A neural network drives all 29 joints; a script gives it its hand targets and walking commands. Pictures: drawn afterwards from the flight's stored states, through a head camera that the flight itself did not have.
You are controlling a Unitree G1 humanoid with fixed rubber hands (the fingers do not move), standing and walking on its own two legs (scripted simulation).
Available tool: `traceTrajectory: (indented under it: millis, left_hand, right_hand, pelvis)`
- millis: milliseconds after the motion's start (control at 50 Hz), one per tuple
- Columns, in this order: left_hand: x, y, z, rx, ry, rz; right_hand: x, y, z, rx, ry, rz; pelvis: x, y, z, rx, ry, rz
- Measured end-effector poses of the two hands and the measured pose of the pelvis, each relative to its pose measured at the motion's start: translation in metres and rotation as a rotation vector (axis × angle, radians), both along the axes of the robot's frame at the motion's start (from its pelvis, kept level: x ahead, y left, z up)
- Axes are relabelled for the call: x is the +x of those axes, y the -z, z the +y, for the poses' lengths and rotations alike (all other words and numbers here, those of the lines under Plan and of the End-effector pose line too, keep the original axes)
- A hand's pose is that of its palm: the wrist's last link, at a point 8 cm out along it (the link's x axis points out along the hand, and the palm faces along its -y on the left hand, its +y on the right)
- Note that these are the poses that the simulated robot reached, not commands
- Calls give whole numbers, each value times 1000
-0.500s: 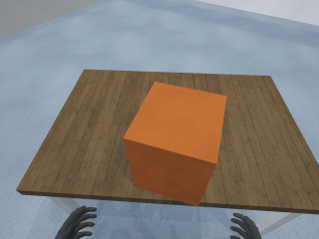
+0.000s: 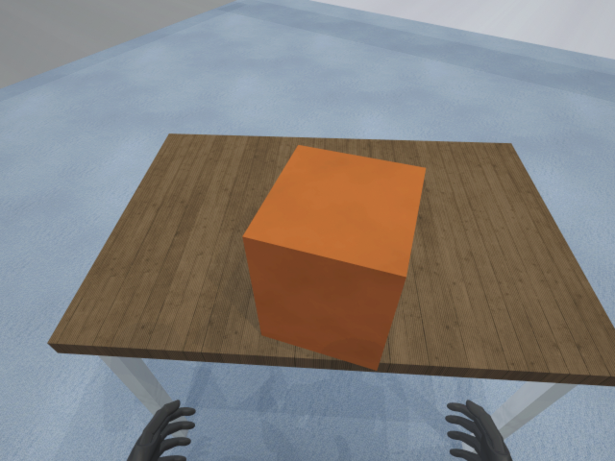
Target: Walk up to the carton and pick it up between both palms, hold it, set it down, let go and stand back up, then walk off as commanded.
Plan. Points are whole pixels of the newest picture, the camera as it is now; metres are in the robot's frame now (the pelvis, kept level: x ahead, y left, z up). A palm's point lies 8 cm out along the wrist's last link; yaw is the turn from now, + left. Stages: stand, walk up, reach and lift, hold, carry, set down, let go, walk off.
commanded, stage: let go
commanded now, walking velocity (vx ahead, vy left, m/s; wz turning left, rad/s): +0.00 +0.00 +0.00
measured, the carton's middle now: (337, 257) +0.43 -0.01 +0.01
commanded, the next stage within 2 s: stand in 0.32 s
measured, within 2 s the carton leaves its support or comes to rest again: neither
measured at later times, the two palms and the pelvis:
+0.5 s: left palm (160, 453) +0.17 +0.22 -0.09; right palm out of the picture +0.16 -0.27 -0.10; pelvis +0.02 -0.03 +0.00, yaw +1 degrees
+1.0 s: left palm out of the picture +0.14 +0.27 -0.10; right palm out of the picture +0.14 -0.30 -0.12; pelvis +0.04 -0.03 +0.00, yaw +2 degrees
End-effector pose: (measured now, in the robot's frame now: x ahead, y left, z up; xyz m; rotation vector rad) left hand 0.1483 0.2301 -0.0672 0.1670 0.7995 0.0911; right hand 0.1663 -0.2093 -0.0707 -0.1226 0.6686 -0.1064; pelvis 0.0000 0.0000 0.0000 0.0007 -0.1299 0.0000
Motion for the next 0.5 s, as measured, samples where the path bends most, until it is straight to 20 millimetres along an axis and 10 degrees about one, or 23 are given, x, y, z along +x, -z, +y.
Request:
traceTrajectory:
  millis: [400, 500]
  left_hand:
    - [22, 13, -23, 6, -25, 38]
    - [19, 18, -9, 74, -15, 42]
  right_hand:
    - [2, 13, -31, -32, -27, 67]
    - [-10, 28, -65, -114, -27, 216]
  pelvis:
    - [9, 1, -30, 13, -8, 49]
    - [18, 4, -31, 5, -16, 93]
